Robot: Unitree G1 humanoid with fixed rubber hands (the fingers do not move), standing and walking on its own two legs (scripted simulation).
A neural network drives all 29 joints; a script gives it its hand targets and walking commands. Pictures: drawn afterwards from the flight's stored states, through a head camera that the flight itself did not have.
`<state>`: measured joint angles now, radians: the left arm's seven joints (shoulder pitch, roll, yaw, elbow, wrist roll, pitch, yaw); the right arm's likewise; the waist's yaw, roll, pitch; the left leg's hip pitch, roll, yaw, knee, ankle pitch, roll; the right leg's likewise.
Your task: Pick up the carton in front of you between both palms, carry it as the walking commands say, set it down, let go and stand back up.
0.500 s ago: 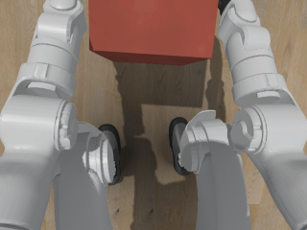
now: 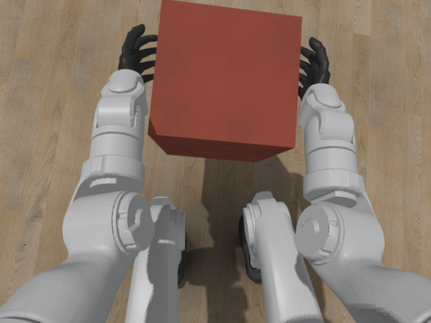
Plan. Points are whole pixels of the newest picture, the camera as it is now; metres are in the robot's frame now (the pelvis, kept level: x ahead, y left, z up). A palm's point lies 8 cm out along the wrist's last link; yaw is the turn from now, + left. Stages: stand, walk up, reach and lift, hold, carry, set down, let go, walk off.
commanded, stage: reach and lift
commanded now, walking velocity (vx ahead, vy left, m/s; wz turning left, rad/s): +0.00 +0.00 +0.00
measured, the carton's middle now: (220, 100) +0.50 -0.02 -0.12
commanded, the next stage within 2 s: none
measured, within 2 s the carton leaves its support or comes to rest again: neither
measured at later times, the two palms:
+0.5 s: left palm (85, 52) +0.47 +0.14 +0.10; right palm (369, 57) +0.46 -0.16 +0.10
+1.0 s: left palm out of the picture +0.42 +0.15 +0.25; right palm out of the picture +0.42 -0.15 +0.25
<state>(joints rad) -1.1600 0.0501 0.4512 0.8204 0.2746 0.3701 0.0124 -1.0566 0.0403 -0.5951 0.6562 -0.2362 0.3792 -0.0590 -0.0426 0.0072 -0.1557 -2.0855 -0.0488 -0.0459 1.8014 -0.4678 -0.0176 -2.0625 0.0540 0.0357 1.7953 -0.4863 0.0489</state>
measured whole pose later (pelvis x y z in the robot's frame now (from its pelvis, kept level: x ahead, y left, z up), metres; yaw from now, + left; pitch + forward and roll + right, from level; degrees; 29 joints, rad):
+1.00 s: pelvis +0.09 +0.00 +0.26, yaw +1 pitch +14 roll +0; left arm -0.38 -0.15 0.32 0.49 0.23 0.42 0.01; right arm -0.38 0.16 -0.37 0.48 -0.24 0.41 -0.02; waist -0.01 -0.01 -0.15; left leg -0.71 -0.03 -0.05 0.80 -0.33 -0.01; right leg -0.70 0.03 0.06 0.80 -0.34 0.01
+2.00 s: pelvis +0.11 +0.00 +0.30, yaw +1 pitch -6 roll +0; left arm -0.28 -0.16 0.24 0.30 0.29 0.66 -0.02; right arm -0.30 0.16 -0.27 0.31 -0.30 0.65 0.02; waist 0.00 -0.01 0.03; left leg -0.08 -0.02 -0.05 0.36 -0.18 0.00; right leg -0.07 0.01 0.06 0.37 -0.20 0.01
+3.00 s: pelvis +0.12 -0.01 +0.30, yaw +0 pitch +0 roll +0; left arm -0.27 -0.13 0.21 0.12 0.21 0.83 0.00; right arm -0.29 0.16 -0.20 0.12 -0.24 0.83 -0.01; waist 0.01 0.03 -0.12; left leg -0.23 0.02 -0.04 0.50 -0.27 -0.01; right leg -0.24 0.00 -0.01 0.52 -0.34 0.00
